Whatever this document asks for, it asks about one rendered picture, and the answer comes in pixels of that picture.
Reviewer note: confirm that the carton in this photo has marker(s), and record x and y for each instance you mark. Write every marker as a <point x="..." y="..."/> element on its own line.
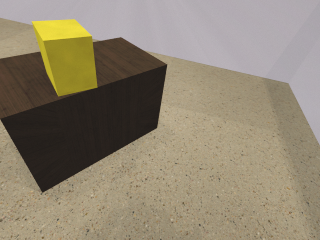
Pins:
<point x="68" y="55"/>

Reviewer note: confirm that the pedestal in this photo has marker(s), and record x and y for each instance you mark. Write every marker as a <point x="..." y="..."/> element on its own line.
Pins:
<point x="59" y="136"/>

